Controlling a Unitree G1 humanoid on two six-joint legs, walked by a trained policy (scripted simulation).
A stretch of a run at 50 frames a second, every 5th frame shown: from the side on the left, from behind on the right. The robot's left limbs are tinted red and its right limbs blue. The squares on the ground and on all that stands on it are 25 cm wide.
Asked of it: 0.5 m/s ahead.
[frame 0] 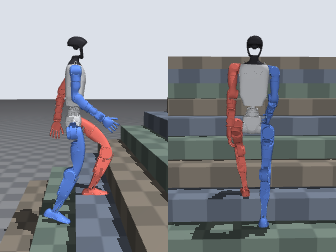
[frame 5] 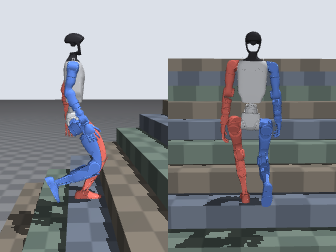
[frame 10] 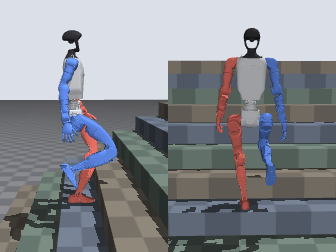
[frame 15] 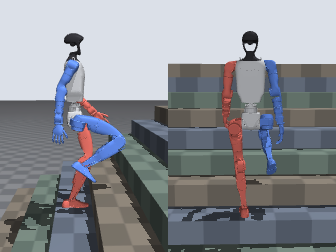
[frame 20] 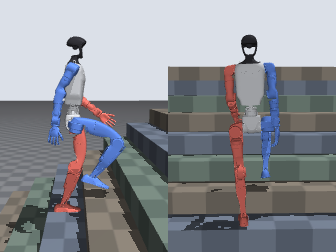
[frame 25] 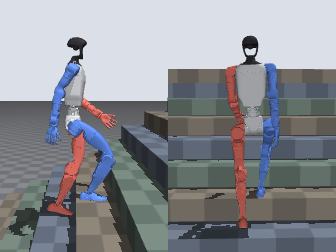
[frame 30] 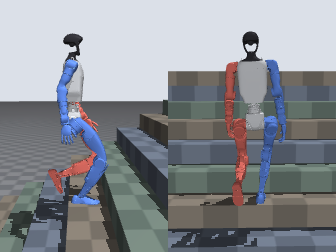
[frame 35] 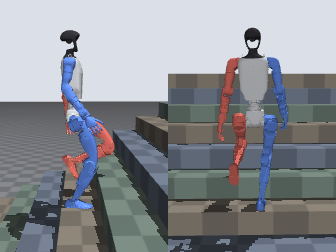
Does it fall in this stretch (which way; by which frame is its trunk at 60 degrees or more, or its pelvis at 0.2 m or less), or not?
no
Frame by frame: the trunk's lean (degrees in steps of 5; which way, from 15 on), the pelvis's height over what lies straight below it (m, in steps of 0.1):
0: 5, 0.8
5: 0, 0.7
10: 5, 0.7
15: 0, 0.8
20: 5, 0.8
25: 5, 0.8
30: 5, 0.7
35: 5, 0.7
